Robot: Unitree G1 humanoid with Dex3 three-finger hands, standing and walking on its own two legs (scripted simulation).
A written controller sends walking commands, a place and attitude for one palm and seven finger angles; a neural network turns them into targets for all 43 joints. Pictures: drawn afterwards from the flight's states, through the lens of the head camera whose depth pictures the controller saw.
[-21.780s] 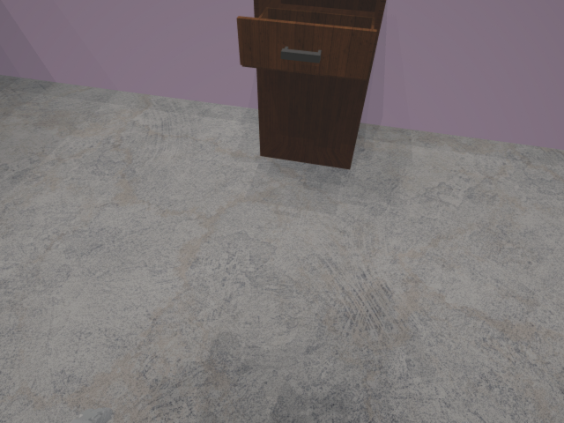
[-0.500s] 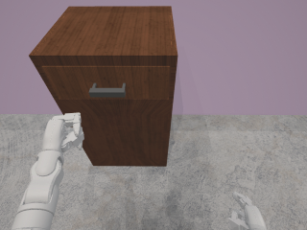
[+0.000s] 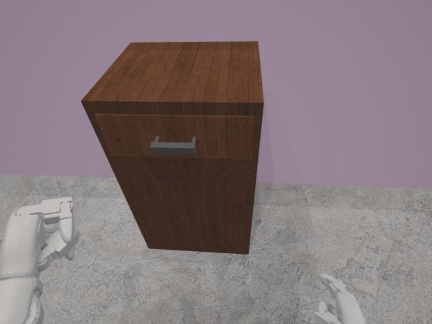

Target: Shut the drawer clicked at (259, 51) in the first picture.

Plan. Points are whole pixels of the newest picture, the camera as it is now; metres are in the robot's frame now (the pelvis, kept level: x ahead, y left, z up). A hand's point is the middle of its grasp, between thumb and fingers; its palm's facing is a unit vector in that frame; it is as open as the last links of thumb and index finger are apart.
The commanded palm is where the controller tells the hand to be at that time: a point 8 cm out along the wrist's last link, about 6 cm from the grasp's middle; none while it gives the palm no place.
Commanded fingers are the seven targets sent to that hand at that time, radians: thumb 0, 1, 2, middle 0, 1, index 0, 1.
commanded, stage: draw the hand back to the body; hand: left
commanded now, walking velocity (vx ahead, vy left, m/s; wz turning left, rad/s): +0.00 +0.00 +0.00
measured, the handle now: (174, 143) +0.61 +0.20 -0.03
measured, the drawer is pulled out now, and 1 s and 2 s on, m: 0.00 0.00 0.00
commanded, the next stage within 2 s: step back with the hand held close in 0.24 s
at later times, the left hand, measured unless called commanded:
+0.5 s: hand (56, 236) +0.18 +0.24 +0.17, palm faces +0.37 -0.82 -0.44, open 3.3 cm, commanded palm +0.12 +0.28 +0.17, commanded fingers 0.00 0.90 0.90 -1.40 -1.60 -1.40 -1.60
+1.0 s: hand (24, 281) +0.13 +0.26 +0.15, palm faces +0.30 -0.81 -0.50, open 3.2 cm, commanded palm +0.06 +0.30 +0.17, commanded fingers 0.00 0.90 0.90 -1.40 -1.60 -1.40 -1.60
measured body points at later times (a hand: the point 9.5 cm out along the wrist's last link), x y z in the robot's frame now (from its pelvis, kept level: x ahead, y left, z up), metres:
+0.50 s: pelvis -0.01 +0.00 +0.00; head -0.01 -0.02 +0.45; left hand +0.16 +0.28 +0.19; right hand +0.18 -0.23 -0.08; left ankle +0.00 +0.10 -0.74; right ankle -0.04 -0.10 -0.74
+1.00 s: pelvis -0.06 +0.02 -0.01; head -0.04 +0.02 +0.44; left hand +0.11 +0.30 +0.18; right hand +0.12 -0.22 -0.08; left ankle +0.00 +0.10 -0.74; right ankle -0.04 -0.10 -0.74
